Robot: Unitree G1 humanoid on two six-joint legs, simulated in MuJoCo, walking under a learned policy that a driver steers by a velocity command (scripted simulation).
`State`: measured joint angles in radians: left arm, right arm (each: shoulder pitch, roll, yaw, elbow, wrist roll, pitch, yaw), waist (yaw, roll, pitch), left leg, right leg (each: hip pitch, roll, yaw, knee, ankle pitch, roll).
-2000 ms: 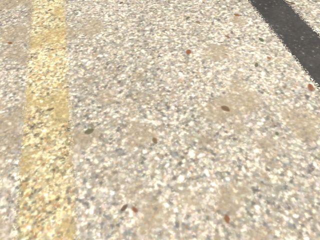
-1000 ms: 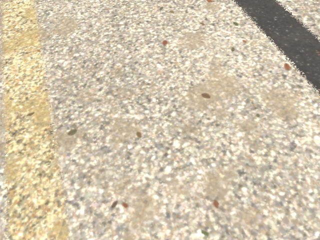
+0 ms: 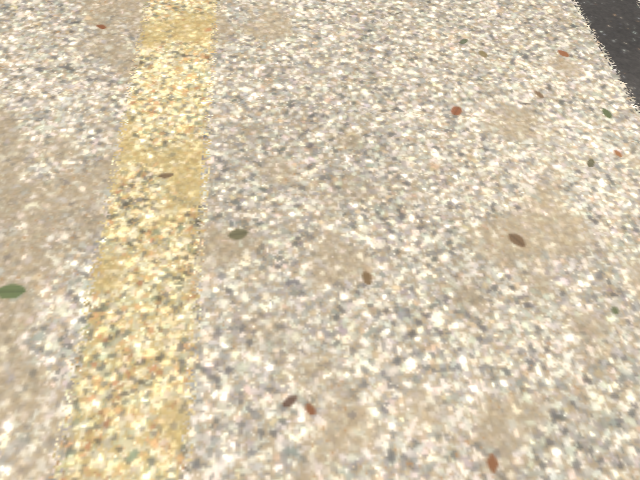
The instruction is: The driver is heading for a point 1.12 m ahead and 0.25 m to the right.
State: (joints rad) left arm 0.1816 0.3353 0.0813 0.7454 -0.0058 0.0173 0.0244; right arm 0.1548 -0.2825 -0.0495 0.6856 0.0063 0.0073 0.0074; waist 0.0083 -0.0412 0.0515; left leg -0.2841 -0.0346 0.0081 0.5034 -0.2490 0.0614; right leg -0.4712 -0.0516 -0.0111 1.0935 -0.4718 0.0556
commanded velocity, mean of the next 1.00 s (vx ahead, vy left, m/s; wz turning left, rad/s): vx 0.41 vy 0.00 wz -0.24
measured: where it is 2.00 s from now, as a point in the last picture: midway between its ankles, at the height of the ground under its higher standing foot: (416, 280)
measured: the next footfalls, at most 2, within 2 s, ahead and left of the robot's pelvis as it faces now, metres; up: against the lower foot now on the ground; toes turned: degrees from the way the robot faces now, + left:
right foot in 0.48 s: +0.25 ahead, -0.22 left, +0.00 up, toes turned -16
left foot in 1.00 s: +0.64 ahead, -0.14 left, +0.00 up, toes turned -16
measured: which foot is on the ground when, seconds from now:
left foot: down 0.00-0.50, up 0.52-0.98, down 1.00-1.00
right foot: up 0.00-0.46, down 0.48-1.00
